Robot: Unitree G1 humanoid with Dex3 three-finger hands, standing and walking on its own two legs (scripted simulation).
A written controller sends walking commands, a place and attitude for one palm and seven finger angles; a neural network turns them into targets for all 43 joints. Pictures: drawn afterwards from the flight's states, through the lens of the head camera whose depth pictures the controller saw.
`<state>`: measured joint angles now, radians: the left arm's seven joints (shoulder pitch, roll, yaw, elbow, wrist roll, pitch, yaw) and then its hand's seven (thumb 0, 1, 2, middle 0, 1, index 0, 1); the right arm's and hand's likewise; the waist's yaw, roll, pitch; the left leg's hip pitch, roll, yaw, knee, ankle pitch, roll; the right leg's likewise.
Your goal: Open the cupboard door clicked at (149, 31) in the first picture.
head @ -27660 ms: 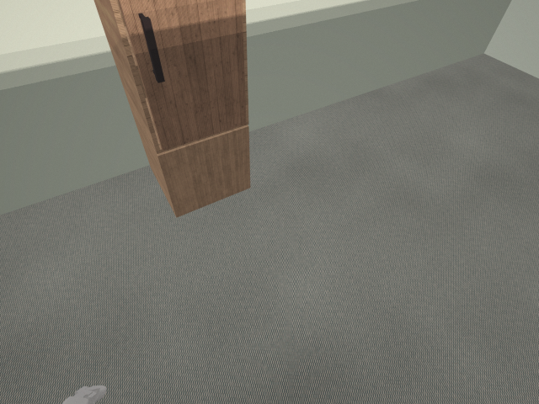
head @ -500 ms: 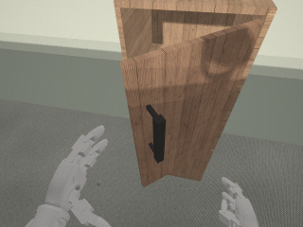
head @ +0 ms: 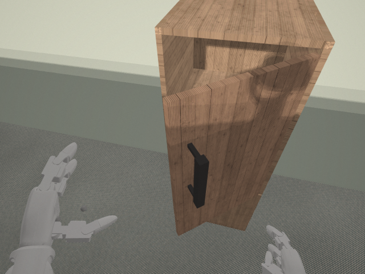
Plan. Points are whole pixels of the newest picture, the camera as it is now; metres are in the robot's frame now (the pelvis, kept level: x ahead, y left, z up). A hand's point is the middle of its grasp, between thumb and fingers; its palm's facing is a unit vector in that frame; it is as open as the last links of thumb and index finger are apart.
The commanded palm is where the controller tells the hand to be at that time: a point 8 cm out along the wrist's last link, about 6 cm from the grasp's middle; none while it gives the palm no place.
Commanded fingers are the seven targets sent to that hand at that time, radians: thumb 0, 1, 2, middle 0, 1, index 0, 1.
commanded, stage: draw the hand back to the body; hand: left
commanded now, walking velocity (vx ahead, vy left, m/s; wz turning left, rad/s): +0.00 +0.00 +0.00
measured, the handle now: (195, 177) +0.32 +0.01 +0.05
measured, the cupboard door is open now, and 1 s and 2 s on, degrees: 41 41 41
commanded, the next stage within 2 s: step back with the hand held close in 0.74 s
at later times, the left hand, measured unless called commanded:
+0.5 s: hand (46, 180) +0.21 +0.25 +0.17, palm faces +0.45 -0.79 -0.41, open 7.9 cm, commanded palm +0.15 +0.29 +0.18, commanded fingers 0.00 0.90 0.90 -0.20 -0.30 -0.20 -0.30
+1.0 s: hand (42, 180) +0.21 +0.26 +0.18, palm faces +0.44 -0.77 -0.45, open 7.4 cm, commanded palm +0.14 +0.29 +0.19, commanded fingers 0.00 0.90 0.90 -0.20 -0.30 -0.20 -0.30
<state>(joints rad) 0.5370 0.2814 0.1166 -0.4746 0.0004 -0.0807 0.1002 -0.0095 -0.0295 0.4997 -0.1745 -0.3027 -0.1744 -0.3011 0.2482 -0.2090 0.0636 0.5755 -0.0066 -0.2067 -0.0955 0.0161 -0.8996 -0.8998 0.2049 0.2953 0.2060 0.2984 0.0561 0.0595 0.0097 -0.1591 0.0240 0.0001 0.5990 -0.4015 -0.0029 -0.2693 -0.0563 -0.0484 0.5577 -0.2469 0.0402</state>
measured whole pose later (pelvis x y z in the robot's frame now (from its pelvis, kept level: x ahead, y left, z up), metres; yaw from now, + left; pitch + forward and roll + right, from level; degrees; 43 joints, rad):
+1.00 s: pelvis +0.00 -0.01 +0.01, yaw -1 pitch -2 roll -1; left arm 0.44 0.36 0.41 -0.38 -0.02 -0.16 0.10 0.01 0.89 0.90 -0.21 -0.30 -0.21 -0.30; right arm 0.17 -0.22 0.03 0.61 -0.01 -0.12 -0.07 0.02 -0.90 -0.90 0.21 0.30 0.21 0.30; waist 0.04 0.05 0.04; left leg -0.09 0.04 0.02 0.44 -0.31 -0.01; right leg -0.20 -0.03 -0.04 0.39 -0.15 0.03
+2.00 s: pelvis -0.12 -0.01 -0.02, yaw +3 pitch +0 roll -1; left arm 0.50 0.45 0.50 -0.54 0.02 -0.28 0.15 0.01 0.88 0.89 -0.22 -0.30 -0.22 -0.30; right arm 0.21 -0.20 -0.03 0.58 0.00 -0.14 -0.07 0.01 -0.90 -0.90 0.21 0.30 0.21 0.30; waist -0.03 -0.01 0.06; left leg -0.48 0.02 -0.01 0.73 -0.25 0.01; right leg -0.47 0.03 0.07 0.75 -0.24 0.04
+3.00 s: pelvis -0.28 -0.03 +0.01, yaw -4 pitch +0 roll +0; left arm 0.59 0.42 0.42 -0.49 -0.03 -0.23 0.13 0.01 0.88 0.90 -0.21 -0.30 -0.21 -0.30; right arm 0.28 -0.21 0.01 0.67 -0.01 -0.16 -0.06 0.02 -0.90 -0.90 0.20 0.29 0.20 0.30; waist -0.04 0.00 -0.03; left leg -0.36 0.02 0.03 0.67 -0.29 0.00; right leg -0.18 0.04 -0.04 0.51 -0.33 -0.05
